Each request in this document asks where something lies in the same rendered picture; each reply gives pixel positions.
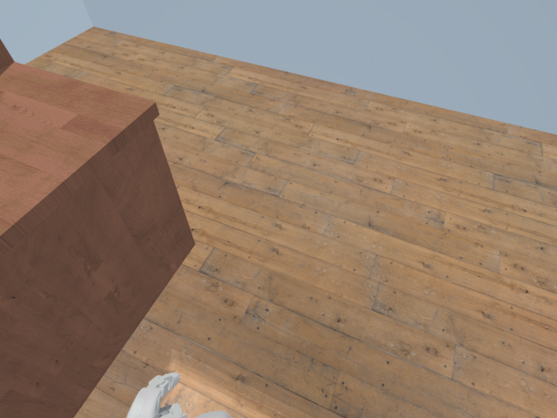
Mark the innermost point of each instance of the robot left hand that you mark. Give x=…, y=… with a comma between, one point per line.
x=147, y=401

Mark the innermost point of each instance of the table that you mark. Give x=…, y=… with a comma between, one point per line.
x=92, y=230

